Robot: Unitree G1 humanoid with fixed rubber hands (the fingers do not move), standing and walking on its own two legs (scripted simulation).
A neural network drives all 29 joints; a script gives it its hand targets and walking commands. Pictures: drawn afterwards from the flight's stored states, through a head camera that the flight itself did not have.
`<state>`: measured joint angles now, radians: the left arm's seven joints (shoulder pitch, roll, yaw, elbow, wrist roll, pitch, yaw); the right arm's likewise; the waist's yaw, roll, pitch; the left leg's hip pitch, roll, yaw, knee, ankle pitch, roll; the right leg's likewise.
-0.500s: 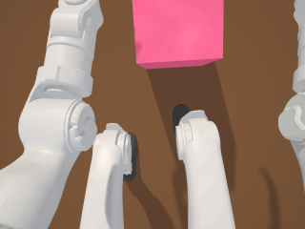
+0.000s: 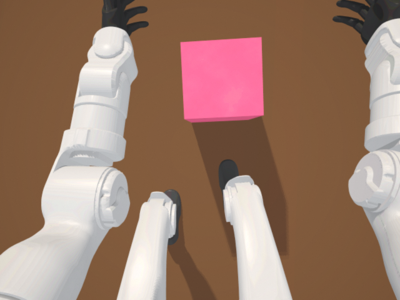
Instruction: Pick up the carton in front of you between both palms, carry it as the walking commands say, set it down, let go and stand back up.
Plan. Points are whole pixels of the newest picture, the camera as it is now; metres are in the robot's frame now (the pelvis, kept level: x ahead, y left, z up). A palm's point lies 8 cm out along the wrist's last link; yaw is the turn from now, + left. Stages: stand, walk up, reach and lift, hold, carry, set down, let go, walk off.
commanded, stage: set down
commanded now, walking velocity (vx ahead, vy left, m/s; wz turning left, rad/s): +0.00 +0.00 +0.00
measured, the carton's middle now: (220, 87) +0.51 -0.11 -0.48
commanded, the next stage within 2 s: let go in 0.04 s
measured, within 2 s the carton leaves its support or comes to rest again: neither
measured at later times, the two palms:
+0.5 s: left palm (60, 101) +0.44 +0.11 +0.00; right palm out of the picture +0.39 -0.32 +0.00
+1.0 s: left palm out of the picture +0.29 +0.23 +0.09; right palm out of the picture +0.24 -0.23 +0.09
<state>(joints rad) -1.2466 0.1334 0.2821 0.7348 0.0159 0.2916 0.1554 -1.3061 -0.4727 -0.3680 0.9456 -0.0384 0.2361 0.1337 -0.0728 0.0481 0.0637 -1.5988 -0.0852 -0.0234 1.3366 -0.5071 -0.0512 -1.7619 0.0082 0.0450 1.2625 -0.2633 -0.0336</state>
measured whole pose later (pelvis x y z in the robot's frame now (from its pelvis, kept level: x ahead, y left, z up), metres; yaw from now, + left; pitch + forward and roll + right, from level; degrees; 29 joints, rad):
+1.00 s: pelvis +0.09 +0.02 +0.17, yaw -4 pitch +4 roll -1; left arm 0.16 0.18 0.06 0.46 0.02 0.02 -0.04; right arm 0.21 -0.21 -0.06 0.42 0.00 0.03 0.06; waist -0.01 0.02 0.06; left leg -0.21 -0.02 -0.09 0.48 -0.34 0.00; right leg -0.35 0.03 0.01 0.44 -0.16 -0.01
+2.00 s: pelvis +0.13 +0.01 +0.16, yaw -2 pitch +0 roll -1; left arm 0.15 0.32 0.04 0.81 0.04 0.00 0.02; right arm 0.23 -0.35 -0.03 0.67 -0.03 0.02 -0.02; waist 0.01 0.04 0.01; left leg -0.10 -0.03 -0.12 0.51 -0.41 0.01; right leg -0.27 0.02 -0.02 0.54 -0.28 -0.01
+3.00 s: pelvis +0.10 +0.01 +0.17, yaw -2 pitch -2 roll +0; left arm 0.11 0.37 0.02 1.03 0.02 -0.01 0.01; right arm 0.20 -0.40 -0.01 0.91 -0.02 -0.01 -0.02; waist 0.02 0.02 0.03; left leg -0.04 -0.03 -0.11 0.38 -0.30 0.00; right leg -0.21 0.02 -0.02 0.42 -0.17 -0.02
